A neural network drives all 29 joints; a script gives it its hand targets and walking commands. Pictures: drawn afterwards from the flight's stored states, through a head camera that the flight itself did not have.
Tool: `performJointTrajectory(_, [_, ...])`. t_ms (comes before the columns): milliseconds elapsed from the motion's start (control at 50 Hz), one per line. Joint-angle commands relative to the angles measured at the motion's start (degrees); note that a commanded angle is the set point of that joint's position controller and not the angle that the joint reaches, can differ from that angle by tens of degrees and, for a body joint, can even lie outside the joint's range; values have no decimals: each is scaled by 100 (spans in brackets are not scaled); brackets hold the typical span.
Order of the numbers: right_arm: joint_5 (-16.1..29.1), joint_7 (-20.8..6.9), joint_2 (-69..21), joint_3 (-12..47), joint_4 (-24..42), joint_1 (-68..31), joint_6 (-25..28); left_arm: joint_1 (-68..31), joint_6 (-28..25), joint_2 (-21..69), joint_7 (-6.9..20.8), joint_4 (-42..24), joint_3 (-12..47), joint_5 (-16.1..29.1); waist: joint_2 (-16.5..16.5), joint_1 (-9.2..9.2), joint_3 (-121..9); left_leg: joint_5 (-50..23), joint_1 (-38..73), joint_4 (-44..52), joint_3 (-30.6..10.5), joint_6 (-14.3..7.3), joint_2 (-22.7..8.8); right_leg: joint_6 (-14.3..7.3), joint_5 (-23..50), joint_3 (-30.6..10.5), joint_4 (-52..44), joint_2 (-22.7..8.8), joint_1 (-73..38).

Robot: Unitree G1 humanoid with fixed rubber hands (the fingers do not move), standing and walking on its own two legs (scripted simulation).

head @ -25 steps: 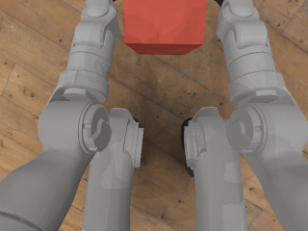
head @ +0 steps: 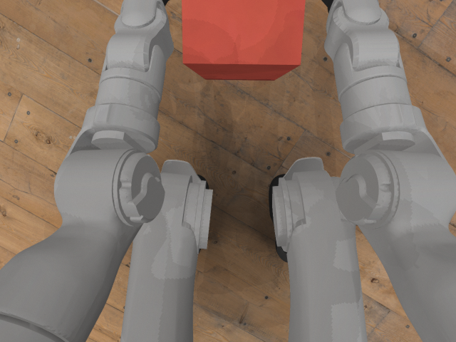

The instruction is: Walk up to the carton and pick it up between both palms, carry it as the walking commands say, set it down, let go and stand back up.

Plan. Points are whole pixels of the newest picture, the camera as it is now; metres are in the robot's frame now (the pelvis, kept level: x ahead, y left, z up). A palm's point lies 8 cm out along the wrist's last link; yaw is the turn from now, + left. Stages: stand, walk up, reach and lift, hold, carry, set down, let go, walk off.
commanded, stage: set down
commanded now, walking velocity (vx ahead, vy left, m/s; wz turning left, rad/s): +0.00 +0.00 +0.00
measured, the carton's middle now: out of the picture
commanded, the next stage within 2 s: none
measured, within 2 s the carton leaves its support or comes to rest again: neither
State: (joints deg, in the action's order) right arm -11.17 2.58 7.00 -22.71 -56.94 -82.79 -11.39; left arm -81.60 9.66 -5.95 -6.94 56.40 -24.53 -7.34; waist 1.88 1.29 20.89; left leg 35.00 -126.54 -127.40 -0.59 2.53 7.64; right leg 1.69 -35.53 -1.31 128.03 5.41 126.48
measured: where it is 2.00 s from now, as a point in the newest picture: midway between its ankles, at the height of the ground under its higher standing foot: (238, 231)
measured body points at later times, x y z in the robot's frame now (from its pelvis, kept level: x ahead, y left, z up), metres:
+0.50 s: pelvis +0.00 +0.00 +0.00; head +0.36 -0.02 +0.26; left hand +0.55 +0.11 -0.16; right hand +0.55 -0.14 -0.17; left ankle +0.11 +0.11 -0.33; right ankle +0.10 -0.12 -0.33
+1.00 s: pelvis +0.01 +0.00 +0.02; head +0.36 -0.01 +0.30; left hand +0.56 +0.13 -0.13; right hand +0.56 -0.18 -0.13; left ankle +0.11 +0.11 -0.33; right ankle +0.10 -0.12 -0.33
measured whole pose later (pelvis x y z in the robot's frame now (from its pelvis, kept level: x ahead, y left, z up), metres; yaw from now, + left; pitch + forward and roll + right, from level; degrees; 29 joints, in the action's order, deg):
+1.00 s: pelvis +0.01 +0.00 +0.02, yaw -1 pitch +39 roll +0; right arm 7.1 7.1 16.5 -7.4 -59.4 -78.5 -4.1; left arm -76.3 4.3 -12.5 -9.9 55.2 -6.8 7.7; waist 0.9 -0.1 13.7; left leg 34.8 -127.0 -122.5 -1.5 2.6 6.8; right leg 1.7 -34.6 -1.1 122.6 5.9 127.2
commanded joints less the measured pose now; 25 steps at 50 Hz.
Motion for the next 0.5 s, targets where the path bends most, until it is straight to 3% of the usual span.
performJointTrajectory(0, [319, -1172, -4648, 1543, -157, -2343, 97, -2624, 41, 4910, 1350, 272, 1777, 284, -63, 184, -4779, -1251, 1960, 935, 268, -152, 303, -229, 1462, 263, -1057, 316, -2246])
performJointTrajectory(180, [282, -1125, -4405, 1462, -174, -2310, 154, -2565, 1, 4613, 1329, 287, 1648, 206, -51, 165, -4774, -1221, 1994, 916, 266, -137, 266, -204, 1420, 282, -1042, 292, -2250])
performJointTrajectory(320, [194, -974, -3720, 1233, -191, -2145, 248, -2407, -73, 3881, 1194, 292, 1439, 137, -44, 156, -4862, -1227, 2133, 913, 276, -97, 219, -149, 1386, 312, -1020, 255, -2298])
performJointTrajectory(400, [122, -744, -2752, 951, -218, -1965, 339, -2242, -162, 2944, 977, 275, 1239, 113, -47, 149, -5010, -1240, 2297, 923, 300, -46, 179, -99, 1370, 326, -1019, 223, -2405])
performJointTrajectory(480, [175, -285, -850, 601, -288, -1628, 491, -1852, -305, 1171, 550, 252, 878, 132, -91, 131, -5280, -1268, 2560, 966, 327, 21, 126, -28, 1353, 336, -1071, 159, -2674])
